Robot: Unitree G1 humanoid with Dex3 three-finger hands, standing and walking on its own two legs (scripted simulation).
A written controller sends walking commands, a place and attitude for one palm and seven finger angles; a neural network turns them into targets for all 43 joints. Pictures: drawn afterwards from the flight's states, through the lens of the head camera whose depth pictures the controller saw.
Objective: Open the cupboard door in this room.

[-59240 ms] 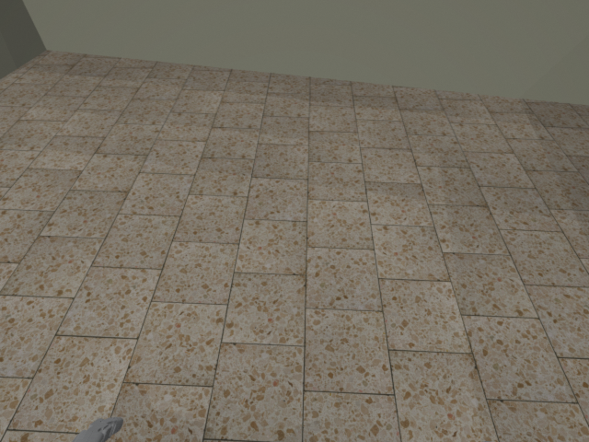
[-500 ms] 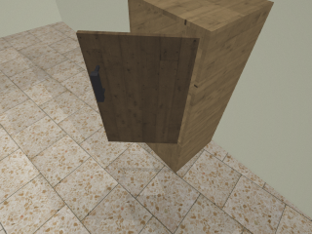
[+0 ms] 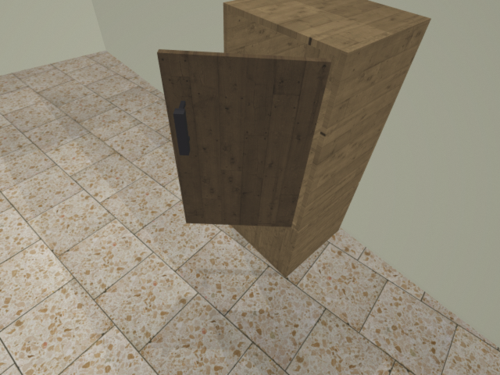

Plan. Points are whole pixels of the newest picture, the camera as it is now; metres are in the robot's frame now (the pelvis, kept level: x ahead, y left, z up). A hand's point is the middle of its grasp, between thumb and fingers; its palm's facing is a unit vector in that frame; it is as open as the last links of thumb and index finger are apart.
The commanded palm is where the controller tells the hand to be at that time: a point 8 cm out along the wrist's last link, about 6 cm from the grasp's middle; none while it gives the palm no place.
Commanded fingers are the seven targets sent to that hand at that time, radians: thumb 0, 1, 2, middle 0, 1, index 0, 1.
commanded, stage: shuffle to correct the standing spot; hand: left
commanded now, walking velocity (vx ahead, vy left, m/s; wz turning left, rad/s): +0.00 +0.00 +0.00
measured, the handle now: (183, 127) +0.64 +0.20 +0.04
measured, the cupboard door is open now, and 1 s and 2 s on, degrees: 47 47 47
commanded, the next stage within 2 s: come to a stop and stand still in 1.10 s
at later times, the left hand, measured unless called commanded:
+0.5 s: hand out of the picture -0.06 +0.18 -0.18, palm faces +0.01 -0.99 -0.12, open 7.4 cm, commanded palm none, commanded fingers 0.00 0.90 0.90 -0.20 -0.30 -0.20 -0.30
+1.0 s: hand out of the picture +0.03 +0.17 -0.16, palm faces +0.12 -0.97 -0.20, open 7.2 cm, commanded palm none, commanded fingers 0.00 0.90 0.90 -0.20 -0.30 -0.20 -0.30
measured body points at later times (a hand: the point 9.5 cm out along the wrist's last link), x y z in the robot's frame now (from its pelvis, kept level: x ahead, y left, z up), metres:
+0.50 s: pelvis -0.02 +0.03 +0.00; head -0.02 +0.05 +0.45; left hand -0.06 +0.24 -0.17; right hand -0.07 -0.20 -0.15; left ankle +0.03 +0.09 -0.73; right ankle -0.03 -0.12 -0.68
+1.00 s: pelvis +0.04 +0.00 +0.01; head +0.04 -0.01 +0.46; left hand +0.02 +0.22 -0.14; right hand +0.05 -0.24 -0.14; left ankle +0.07 +0.11 -0.68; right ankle +0.02 -0.12 -0.73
